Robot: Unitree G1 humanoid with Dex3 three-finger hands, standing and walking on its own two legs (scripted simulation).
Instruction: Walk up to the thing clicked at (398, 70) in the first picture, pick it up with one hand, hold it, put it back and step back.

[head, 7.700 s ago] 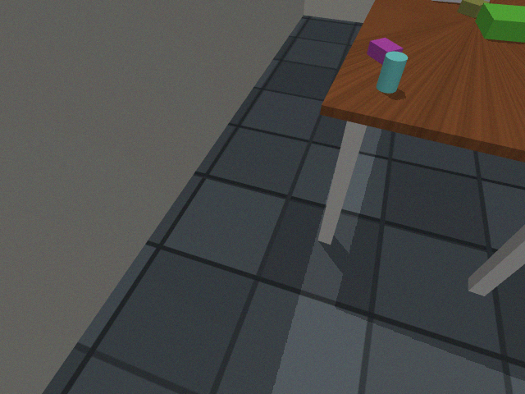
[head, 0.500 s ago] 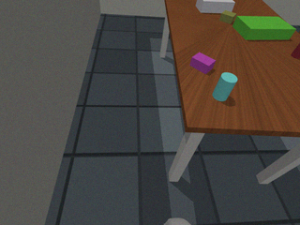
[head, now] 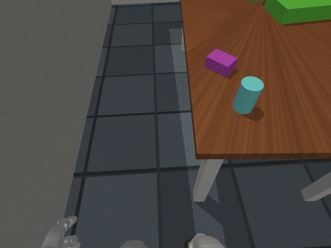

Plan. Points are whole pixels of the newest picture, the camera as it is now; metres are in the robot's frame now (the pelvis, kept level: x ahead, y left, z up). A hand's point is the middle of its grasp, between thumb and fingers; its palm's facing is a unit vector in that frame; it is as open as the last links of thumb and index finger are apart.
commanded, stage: walk up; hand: right
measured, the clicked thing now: (247, 95) +0.49 -0.22 +0.05
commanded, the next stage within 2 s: stand in 1.82 s
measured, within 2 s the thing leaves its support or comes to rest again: neither
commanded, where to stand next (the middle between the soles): +0.03 +0.00 m, yaw -1 degrees
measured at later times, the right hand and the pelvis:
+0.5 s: hand out of the picture +0.09 -0.28 -0.15, palm faces -0.01 +0.93 -0.36, open 7.4 cm; pelvis -0.02 -0.01 +0.00, yaw -2 degrees
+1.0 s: hand out of the picture +0.06 -0.25 -0.13, palm faces +0.03 +0.94 -0.35, open 7.4 cm; pelvis -0.02 +0.01 +0.02, yaw -2 degrees
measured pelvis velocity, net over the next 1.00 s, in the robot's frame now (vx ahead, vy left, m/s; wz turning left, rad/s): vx -0.02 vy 0.01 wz -0.03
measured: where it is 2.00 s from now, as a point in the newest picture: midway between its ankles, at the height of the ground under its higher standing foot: outside the picture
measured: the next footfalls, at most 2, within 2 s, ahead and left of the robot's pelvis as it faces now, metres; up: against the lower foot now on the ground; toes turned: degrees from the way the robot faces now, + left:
left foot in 0.08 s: +0.04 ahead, +0.14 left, +0.00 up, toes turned -1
right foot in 0.38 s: +0.00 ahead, -0.13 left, +0.00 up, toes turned +1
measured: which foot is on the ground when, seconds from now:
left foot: up 0.00-0.06, down 0.08-1.00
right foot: down 0.00-0.12, up 0.14-0.36, down 0.38-1.00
